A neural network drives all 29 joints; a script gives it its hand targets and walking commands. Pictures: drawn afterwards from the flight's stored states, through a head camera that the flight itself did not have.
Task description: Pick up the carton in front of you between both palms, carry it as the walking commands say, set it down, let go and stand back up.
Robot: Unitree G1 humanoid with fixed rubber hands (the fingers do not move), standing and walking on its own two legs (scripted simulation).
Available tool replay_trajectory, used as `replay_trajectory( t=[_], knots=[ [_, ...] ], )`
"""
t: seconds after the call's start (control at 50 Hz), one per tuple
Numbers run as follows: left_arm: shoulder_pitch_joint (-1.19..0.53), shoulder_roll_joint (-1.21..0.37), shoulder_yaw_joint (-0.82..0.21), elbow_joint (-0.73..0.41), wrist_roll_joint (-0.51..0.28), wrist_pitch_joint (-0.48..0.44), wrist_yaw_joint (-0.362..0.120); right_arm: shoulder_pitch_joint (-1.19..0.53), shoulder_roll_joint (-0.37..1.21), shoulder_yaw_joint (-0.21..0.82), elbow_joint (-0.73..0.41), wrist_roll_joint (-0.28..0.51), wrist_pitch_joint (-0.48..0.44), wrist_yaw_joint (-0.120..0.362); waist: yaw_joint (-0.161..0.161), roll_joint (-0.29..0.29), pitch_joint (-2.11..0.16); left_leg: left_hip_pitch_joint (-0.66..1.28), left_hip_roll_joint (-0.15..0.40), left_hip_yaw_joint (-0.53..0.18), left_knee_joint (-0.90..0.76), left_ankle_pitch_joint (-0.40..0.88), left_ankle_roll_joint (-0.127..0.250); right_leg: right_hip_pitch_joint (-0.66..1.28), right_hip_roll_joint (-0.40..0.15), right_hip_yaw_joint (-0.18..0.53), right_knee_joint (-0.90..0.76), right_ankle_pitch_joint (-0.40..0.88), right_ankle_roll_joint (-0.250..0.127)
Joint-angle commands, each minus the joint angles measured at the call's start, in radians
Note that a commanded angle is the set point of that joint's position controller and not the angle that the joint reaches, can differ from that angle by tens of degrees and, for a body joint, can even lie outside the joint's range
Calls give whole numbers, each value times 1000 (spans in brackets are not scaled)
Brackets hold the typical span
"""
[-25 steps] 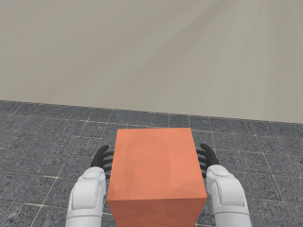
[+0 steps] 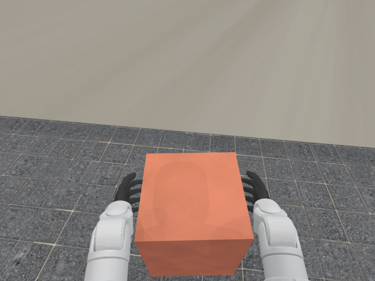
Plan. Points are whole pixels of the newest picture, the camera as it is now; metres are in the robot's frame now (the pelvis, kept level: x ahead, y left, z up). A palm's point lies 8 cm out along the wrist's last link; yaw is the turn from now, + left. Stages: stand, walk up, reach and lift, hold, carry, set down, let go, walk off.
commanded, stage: hold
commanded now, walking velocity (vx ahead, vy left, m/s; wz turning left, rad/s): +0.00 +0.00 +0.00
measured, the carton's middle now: (191, 216) +0.30 +0.00 -0.04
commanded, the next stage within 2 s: set down in 0.50 s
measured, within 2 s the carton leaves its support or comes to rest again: neither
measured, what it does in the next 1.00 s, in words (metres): shifts its weight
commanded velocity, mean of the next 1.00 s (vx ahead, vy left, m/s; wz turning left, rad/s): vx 0.00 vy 0.00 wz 0.00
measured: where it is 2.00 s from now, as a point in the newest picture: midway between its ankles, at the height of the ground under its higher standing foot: outside the picture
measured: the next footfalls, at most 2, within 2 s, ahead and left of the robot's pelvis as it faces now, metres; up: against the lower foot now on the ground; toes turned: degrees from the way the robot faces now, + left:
none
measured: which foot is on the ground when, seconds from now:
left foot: down 0.00-1.00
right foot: down 0.00-1.00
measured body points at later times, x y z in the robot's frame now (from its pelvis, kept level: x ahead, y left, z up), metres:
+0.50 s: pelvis -0.04 -0.03 +0.00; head -0.09 -0.03 +0.45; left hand +0.24 +0.16 +0.04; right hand +0.28 -0.14 +0.04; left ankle +0.01 +0.09 -0.74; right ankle +0.00 -0.14 -0.74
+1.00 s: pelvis -0.05 -0.03 -0.03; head +0.05 -0.01 +0.41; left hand +0.32 +0.15 -0.06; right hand +0.34 -0.15 -0.05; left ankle +0.01 +0.08 -0.74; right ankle +0.00 -0.14 -0.74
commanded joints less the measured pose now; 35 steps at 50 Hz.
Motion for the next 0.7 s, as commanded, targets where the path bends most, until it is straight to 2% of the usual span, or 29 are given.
replay_trajectory(
  t=[0.0, 0.02, 0.04, 0.06, 0.1, 0.12, 0.14, 0.2, 0.26, 0.36, 0.46, 0.5, 0.54, 0.58, 0.62, 0.68],
  knots=[
    [-356, -871, -520, -108, -218, -51, -194, -367, 846, 532, -115, 223, -31, 209, 8, 32, -202, 330, -93, -317, -102, 563, -10, 153, 148, 240, -89, 426, -38],
    [-346, -843, -502, -108, -194, -55, -186, -371, 850, 521, -118, 220, -34, 210, 4, 6, -182, 408, -89, -330, -99, 607, -7, 81, 155, 244, -104, 400, -33],
    [-330, -828, -482, -99, -176, -62, -178, -382, 840, 526, -123, 224, -39, 212, 19, -9, -180, 468, -89, -327, -92, 640, -9, 58, 154, 248, -117, 401, -26],
    [-321, -815, -459, -83, -161, -69, -169, -406, 823, 530, -120, 229, -45, 219, 36, 19, -186, 513, -93, -320, -112, 541, -11, 55, 149, 248, -127, 338, -24],
    [-353, -813, -478, -102, -171, -77, -167, -396, 824, 527, -105, 228, -58, 223, 21, 6, -162, 534, -91, -316, -111, 533, -15, 19, 160, 250, -144, 281, -25],
    [-374, -816, -484, -103, -173, -74, -167, -406, 825, 520, -93, 224, -61, 226, 22, 38, -167, 552, -91, -309, -125, 458, -22, 11, 155, 251, -150, 222, -28],
    [-416, -830, -510, -113, -190, -71, -174, -399, 833, 513, -73, 215, -63, 224, -1, 25, -157, 514, -89, -305, -125, 414, -30, 25, 161, 249, -155, 176, -34],
    [-471, -851, -548, -117, -221, -56, -201, -383, 847, 466, -24, 184, -60, 214, -35, 27, -131, 471, -88, -298, -126, 315, -43, 38, 154, 253, -167, 108, -55],
    [-494, -862, -536, -82, -224, -43, -222, -402, 860, 433, 17, 163, -55, 215, -43, 17, -93, 421, -92, -297, -130, 198, -43, 41, 143, 256, -174, 37, -67],
    [-524, -898, -485, 1, -207, -36, -248, -490, 904, 431, 66, 168, -51, 239, -17, -14, -48, 371, -101, -296, -129, 56, -32, 16, 119, 258, -178, -59, -69],
    [-559, -927, -447, 57, -190, -39, -270, -563, 941, 433, 108, 183, -58, 261, 6, -47, -38, 385, -115, -289, -109, 17, -26, -29, 93, 264, -189, -129, -75],
    [-586, -937, -440, 71, -189, -40, -278, -590, 951, 429, 121, 185, -62, 266, 7, -47, -35, 383, -117, -287, -106, -1, -26, -36, 87, 267, -192, -152, -77],
    [-638, -935, -411, 102, -176, -47, -283, -653, 963, 417, 153, 184, -68, 273, 27, -39, -23, 366, -121, -280, -102, -35, -22, -51, 83, 269, -189, -197, -76],
    [-701, -926, -373, 151, -160, -59, -292, -709, 973, 382, 212, 172, -83, 275, 33, -49, -11, 344, -120, -279, -92, -89, -22, -58, 74, 275, -186, -257, -80],
    [-770, -927, -332, 224, -135, -76, -297, -775, 975, 334, 278, 147, -102, 274, 32, -27, -2, 317, -121, -275, -84, -120, -22, -70, 75, 278, -176, -287, -78],
    [-860, -900, -226, 353, -79, -112, -295, -842, 945, 203, 409, 79, -139, 257, 18, -30, 41, 287, -121, -280, -53, -162, -22, -113, 72, 282, -157, -330, -87]
  ],
)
